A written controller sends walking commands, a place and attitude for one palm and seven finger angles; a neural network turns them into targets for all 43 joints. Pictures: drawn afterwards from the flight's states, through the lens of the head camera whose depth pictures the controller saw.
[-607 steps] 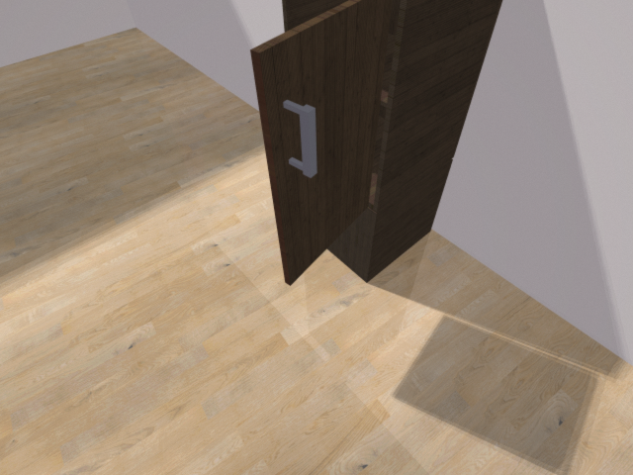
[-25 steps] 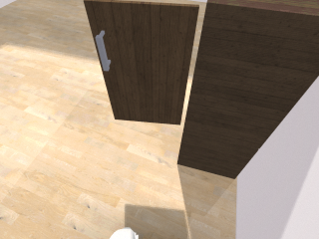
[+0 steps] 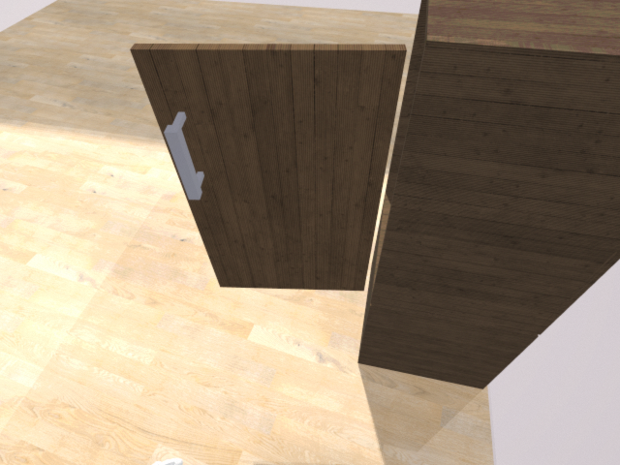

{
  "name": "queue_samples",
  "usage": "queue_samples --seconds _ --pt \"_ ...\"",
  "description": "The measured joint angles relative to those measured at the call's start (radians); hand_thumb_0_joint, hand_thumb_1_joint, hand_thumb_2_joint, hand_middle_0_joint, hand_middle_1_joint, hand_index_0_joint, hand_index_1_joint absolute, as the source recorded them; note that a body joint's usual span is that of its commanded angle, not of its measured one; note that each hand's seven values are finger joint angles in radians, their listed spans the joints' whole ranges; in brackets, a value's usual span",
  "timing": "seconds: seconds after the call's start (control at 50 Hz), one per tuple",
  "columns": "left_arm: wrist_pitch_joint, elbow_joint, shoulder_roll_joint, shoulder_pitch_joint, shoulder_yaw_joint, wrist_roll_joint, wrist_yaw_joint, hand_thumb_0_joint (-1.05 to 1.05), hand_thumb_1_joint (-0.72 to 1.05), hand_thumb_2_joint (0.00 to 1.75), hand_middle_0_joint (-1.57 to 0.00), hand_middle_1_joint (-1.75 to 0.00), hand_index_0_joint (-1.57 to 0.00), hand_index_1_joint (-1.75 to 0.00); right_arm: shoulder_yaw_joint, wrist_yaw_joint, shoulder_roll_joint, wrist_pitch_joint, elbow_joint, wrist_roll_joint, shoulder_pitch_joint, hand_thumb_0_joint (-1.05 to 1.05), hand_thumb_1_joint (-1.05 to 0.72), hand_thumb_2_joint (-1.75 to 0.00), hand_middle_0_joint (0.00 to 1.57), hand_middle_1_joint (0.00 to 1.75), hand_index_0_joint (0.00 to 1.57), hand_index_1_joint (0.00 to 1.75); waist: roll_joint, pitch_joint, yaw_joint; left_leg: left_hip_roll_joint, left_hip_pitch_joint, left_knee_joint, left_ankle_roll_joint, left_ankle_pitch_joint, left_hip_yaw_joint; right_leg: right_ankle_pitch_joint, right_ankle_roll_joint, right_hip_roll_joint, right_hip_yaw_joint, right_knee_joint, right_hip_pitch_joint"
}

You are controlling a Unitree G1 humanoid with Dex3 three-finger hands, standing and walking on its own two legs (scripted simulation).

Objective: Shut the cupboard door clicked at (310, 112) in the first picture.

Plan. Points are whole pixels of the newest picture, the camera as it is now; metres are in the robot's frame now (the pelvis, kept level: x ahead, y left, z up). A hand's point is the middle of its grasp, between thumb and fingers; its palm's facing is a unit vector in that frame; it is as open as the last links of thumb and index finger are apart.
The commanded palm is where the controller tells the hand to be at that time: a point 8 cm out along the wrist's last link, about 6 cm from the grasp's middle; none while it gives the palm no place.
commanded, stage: come to a stop and stand still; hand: left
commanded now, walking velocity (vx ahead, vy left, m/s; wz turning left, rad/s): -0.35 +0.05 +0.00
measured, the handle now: (187, 157) +0.53 +0.22 +0.10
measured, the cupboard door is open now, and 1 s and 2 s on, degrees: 100 100 100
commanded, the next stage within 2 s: look again from close up in 1.90 s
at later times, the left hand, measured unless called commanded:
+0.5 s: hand out of the picture +0.09 +0.21 -0.16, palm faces +0.05 -0.96 -0.26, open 7.4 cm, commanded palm none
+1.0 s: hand out of the picture +0.01 +0.17 -0.16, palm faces +0.00 -0.97 -0.23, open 7.4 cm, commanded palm none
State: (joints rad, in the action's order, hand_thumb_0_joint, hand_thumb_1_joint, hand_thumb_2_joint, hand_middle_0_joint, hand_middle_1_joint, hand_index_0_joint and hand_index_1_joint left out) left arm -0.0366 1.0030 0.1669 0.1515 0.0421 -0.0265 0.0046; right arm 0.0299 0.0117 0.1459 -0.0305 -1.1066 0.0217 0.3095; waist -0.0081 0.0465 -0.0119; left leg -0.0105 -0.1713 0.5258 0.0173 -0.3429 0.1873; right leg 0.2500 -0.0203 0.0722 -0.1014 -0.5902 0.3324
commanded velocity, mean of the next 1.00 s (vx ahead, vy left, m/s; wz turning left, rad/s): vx -0.08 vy -0.01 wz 0.00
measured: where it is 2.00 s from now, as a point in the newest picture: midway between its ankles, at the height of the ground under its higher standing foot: outside the picture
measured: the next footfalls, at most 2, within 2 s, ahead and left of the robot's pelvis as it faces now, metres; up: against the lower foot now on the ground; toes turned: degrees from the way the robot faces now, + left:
right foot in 0.52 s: +0.03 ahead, -0.11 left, +0.00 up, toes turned -1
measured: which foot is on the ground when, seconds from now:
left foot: down 0.00-1.00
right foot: down 0.00-0.24, up 0.26-0.50, down 0.52-1.00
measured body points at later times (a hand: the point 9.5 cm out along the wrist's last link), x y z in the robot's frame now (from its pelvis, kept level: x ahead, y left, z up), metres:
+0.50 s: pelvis +0.02 +0.00 +0.01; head +0.07 +0.00 +0.45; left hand +0.08 +0.26 -0.14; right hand +0.07 -0.23 -0.15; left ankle +0.02 +0.12 -0.73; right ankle -0.01 -0.11 -0.71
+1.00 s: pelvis +0.00 -0.02 +0.01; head +0.00 -0.03 +0.46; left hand +0.01 +0.22 -0.14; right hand +0.03 -0.25 -0.15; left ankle +0.02 +0.10 -0.73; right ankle -0.01 -0.11 -0.73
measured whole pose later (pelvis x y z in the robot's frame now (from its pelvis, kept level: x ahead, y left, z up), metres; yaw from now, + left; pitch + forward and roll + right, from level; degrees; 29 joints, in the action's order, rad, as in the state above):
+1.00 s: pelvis +0.00 -0.02 +0.01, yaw +0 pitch -1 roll +1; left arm 0.00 1.03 0.19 0.31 -0.02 -0.02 -0.02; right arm -0.01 0.01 0.19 -0.01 -1.03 0.02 0.27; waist 0.01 0.01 -0.01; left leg -0.02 -0.24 0.47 0.00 -0.21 0.05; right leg 0.28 -0.04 -0.02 -0.03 -0.49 0.21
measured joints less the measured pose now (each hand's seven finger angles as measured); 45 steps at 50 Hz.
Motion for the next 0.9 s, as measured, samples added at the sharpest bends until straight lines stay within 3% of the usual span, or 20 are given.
queue_samples --seconds 0.06,0.1,0.18,0.22,0.28,0.32,0.38,0.46,0.52,0.54,0.62,0.72,0.82,0.9 --pt "-0.013 0.018 -0.021 -0.008 -0.021 0.008 -0.011 0.00 0.91 0.90 -0.19 -0.29 -0.19 -0.30 -0.005 0.005 0.008 0.023 -0.019 -0.009 -0.013 0.00 -0.91 -0.89 0.20 0.30 0.20 0.30 0.037 0.007 -0.020 -0.013 -0.028 0.091 -0.033 -0.111 -0.058 0.031 -0.016 -0.021 -0.023 -0.005 -0.028" --pt "-0.009 0.029 -0.025 -0.012 -0.029 0.011 -0.021 0.00 0.91 0.90 -0.19 -0.29 -0.19 -0.30 -0.006 0.011 0.001 0.035 -0.022 -0.018 -0.029 0.00 -0.91 -0.89 0.20 0.30 0.20 0.30 0.030 0.012 -0.025 -0.013 -0.050 0.121 -0.047 -0.134 -0.089 0.027 -0.017 -0.026 -0.027 0.026 -0.051" --pt "0.013 0.034 -0.015 -0.022 -0.017 0.019 -0.037 -0.01 0.92 0.90 -0.20 -0.29 -0.20 -0.30 -0.002 0.017 -0.009 0.048 -0.013 -0.023 -0.059 0.00 -0.91 -0.89 0.20 0.30 0.20 0.30 0.001 0.026 -0.018 -0.021 -0.057 0.037 -0.065 -0.023 -0.105 0.027 -0.005 -0.026 -0.026 0.044 -0.074" --pt "0.031 0.034 -0.005 -0.020 -0.010 0.022 -0.038 -0.01 0.92 0.90 -0.20 -0.30 -0.20 -0.30 0.004 0.018 -0.007 0.053 -0.007 -0.019 -0.073 0.00 -0.91 -0.89 0.20 0.30 0.20 0.30 -0.013 0.031 -0.009 -0.021 -0.047 0.016 -0.039 0.072 -0.090 0.042 0.007 -0.020 -0.017 0.020 -0.073" --pt "0.064 0.028 0.016 -0.008 -0.003 0.022 -0.039 -0.01 0.92 0.90 -0.20 -0.30 -0.20 -0.30 0.011 0.023 -0.007 0.054 0.019 -0.011 -0.085 0.00 -0.91 -0.89 0.20 0.30 0.20 0.30 -0.029 0.025 -0.001 -0.013 -0.040 0.012 0.001 0.031 -0.073 0.092 0.018 -0.017 0.009 -0.062 -0.042" --pt "0.083 0.024 0.029 -0.007 0.004 0.022 -0.039 -0.01 0.92 0.90 -0.20 -0.29 -0.20 -0.30 0.011 0.029 -0.007 0.050 0.039 -0.004 -0.091 0.00 -0.91 -0.89 0.20 0.30 0.20 0.30 -0.025 0.028 -0.004 -0.015 -0.043 0.004 0.011 0.033 -0.078 0.216 0.019 -0.037 0.045 -0.187 -0.006" --pt "0.094 0.015 0.040 -0.012 0.014 0.021 -0.037 0.00 0.91 0.90 -0.20 -0.29 -0.20 -0.30 0.011 0.033 -0.001 0.048 0.059 0.004 -0.104 0.00 -0.91 -0.89 0.20 0.30 0.20 0.30 -0.009 0.042 -0.004 -0.022 -0.051 -0.011 0.010 0.053 -0.093 0.272 0.020 -0.060 0.072 -0.280 0.014" --pt "0.093 0.001 0.044 -0.007 0.016 0.020 -0.033 0.00 0.91 0.90 -0.19 -0.29 -0.19 -0.30 0.014 0.031 0.014 0.050 0.070 0.005 -0.120 0.00 -0.91 -0.89 0.20 0.30 0.20 0.30 0.013 0.050 0.002 -0.031 -0.065 -0.023 -0.001 0.074 -0.103 0.237 0.021 -0.063 0.070 -0.198 -0.021" --pt "0.074 -0.012 0.046 0.021 0.007 0.016 -0.036 0.00 0.91 0.90 -0.19 -0.29 -0.19 -0.30 0.019 0.025 0.028 0.052 0.077 -0.009 -0.120 0.00 -0.90 -0.89 0.20 0.30 0.20 0.30 0.020 0.039 0.012 -0.036 -0.094 0.016 -0.018 0.066 -0.099 0.043 0.024 -0.058 0.069 0.017 -0.098" --pt "0.063 -0.021 0.044 0.039 0.003 0.012 -0.043 0.00 0.91 0.90 -0.19 -0.29 -0.19 -0.30 0.021 0.018 0.036 0.055 0.091 -0.015 -0.119 0.00 -0.90 -0.89 0.20 0.30 0.20 0.30 0.024 0.029 0.017 -0.042 -0.123 0.063 -0.021 0.046 -0.099 0.046 0.023 -0.064 0.075 0.047 -0.102" --pt "0.036 -0.038 0.010 0.091 -0.022 -0.001 -0.052 0.00 0.91 0.90 -0.19 -0.29 -0.19 -0.30 0.031 0.004 0.070 0.063 0.154 -0.015 -0.122 0.00 -0.91 -0.89 0.20 0.30 0.20 0.30 0.079 0.029 -0.005 -0.043 -0.178 0.203 -0.013 -0.050 -0.155 0.094 -0.005 -0.102 0.059 -0.003 -0.085" --pt "0.050 -0.036 0.001 0.113 -0.036 0.007 -0.049 0.00 0.90 0.90 -0.20 -0.29 -0.20 -0.30 0.009 0.002 0.051 0.043 0.168 -0.009 -0.099 0.00 -0.91 -0.89 0.20 0.30 0.20 0.30 0.038 0.006 -0.003 -0.005 -0.114 0.109 -0.002 0.034 -0.137 0.114 -0.003 -0.081 0.063 -0.045 -0.096" --pt "0.047 -0.032 -0.003 0.124 -0.048 0.007 -0.036 0.00 0.91 0.90 -0.20 -0.29 -0.20 -0.30 -0.019 -0.004 0.032 0.042 0.148 -0.003 -0.080 0.00 -0.91 -0.89 0.20 0.30 0.20 0.30 0.030 -0.026 0.012 0.000 -0.096 0.025 -0.004 0.082 -0.135 0.067 -0.008 -0.079 0.065 0.022 -0.105" --pt "0.038 -0.014 0.006 0.147 -0.056 0.008 -0.027 0.00 0.91 0.90 -0.20 -0.30 -0.20 -0.30 -0.025 -0.003 0.035 0.035 0.127 -0.003 -0.070 0.00 -0.93 -0.89 0.20 0.30 0.20 0.30 0.026 -0.038 0.009 -0.002 -0.086 -0.027 -0.011 0.116 -0.132 0.040 -0.014 -0.083 0.068 0.062 -0.108"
